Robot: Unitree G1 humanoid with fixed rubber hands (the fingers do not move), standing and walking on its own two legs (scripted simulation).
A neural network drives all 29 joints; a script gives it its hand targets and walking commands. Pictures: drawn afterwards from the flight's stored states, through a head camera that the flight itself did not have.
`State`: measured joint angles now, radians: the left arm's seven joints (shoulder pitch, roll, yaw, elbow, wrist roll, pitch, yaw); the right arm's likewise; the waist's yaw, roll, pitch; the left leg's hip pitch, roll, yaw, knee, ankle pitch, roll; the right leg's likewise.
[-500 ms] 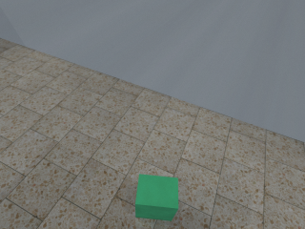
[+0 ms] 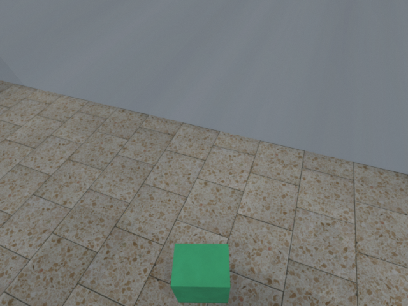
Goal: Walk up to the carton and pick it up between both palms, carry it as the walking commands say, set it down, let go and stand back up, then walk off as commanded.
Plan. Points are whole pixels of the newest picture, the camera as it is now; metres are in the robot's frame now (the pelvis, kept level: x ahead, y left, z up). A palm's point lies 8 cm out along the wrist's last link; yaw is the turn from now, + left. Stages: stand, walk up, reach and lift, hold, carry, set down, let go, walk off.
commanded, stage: walk up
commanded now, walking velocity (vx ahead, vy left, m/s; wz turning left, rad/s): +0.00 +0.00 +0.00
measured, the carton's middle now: (202, 274) +0.38 +0.04 -0.64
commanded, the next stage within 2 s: stand in 0.76 s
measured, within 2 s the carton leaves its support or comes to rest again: neither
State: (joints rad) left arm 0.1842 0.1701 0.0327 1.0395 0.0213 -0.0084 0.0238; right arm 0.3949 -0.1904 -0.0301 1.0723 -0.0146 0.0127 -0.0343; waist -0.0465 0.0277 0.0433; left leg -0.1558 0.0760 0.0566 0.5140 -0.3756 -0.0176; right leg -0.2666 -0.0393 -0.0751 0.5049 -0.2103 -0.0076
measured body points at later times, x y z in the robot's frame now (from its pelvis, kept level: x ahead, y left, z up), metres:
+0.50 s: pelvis +0.02 +0.00 +0.01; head +0.03 +0.00 +0.46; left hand +0.03 +0.23 -0.15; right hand +0.01 -0.23 -0.15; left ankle -0.03 +0.14 -0.74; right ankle +0.04 -0.11 -0.74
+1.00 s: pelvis +0.02 +0.01 +0.00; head +0.03 +0.02 +0.45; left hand +0.04 +0.24 -0.16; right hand +0.01 -0.21 -0.16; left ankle -0.02 +0.14 -0.74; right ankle +0.04 -0.11 -0.74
